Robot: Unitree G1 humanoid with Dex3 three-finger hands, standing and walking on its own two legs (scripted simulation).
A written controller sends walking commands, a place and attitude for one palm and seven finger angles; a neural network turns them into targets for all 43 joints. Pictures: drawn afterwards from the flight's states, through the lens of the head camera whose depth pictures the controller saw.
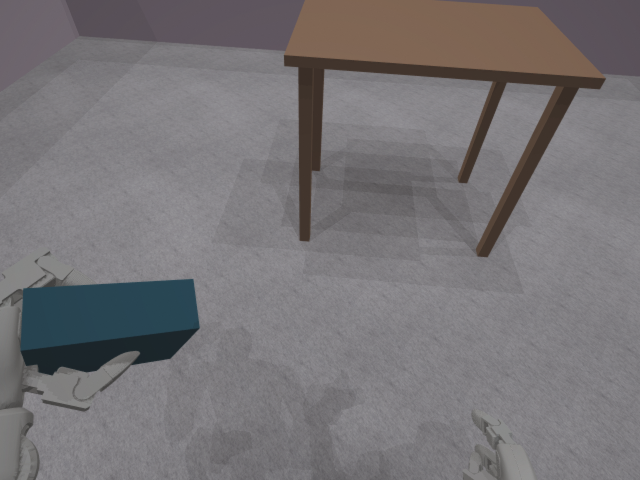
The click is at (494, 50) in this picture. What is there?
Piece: table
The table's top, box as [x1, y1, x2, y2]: [284, 0, 605, 88]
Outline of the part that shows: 284,54 284,65 588,88 599,88 605,79 598,70 537,7 438,0 305,0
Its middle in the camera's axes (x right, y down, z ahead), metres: +0.36 -0.69 +1.30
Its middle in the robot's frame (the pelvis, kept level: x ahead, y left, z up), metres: +1.46 -0.28 +0.02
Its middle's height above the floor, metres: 0.79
